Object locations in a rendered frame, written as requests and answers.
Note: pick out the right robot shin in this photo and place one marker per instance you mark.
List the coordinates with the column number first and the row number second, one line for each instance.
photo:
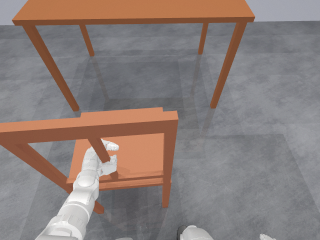
column 191, row 226

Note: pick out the table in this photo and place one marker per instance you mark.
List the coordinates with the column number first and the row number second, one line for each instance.
column 116, row 12

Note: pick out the robot left forearm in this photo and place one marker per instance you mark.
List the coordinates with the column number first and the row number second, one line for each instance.
column 76, row 211

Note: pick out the robot left hand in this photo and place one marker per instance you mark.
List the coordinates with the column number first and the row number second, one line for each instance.
column 91, row 160

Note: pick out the robot right foot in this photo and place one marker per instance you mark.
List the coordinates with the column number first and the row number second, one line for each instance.
column 180, row 231

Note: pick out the chair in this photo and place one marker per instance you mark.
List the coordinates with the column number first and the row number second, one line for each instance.
column 146, row 138

